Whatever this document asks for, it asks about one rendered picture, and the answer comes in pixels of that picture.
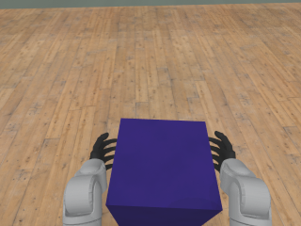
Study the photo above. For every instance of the carton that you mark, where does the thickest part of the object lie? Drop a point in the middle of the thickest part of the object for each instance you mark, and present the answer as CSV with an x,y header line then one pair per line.
x,y
163,174

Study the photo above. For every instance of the robot right hand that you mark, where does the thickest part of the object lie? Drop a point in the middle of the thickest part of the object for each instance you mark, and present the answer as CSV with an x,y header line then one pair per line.
x,y
225,150

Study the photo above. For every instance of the robot right forearm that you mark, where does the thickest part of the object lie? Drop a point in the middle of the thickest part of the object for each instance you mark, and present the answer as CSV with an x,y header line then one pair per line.
x,y
249,196

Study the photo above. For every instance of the robot left forearm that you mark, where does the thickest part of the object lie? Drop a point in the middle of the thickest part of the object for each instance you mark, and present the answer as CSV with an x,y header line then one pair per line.
x,y
83,195

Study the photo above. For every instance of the robot left hand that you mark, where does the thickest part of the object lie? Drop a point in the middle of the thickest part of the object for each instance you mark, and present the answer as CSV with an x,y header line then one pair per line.
x,y
99,152

